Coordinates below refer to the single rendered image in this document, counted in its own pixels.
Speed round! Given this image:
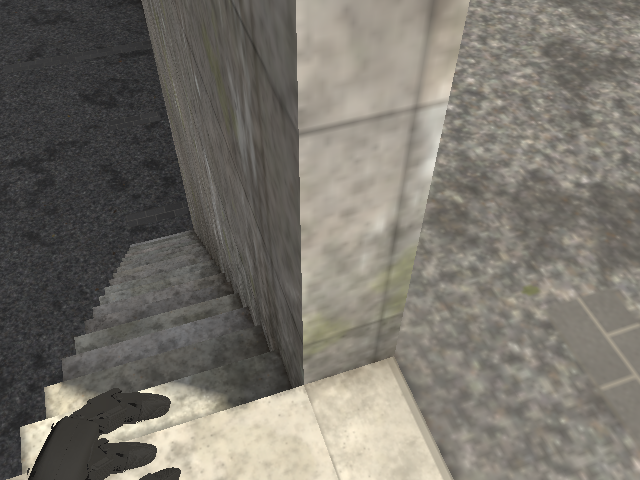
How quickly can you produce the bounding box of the left robot hand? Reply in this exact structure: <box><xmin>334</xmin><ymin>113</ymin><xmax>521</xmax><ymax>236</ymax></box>
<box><xmin>27</xmin><ymin>388</ymin><xmax>181</xmax><ymax>480</ymax></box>

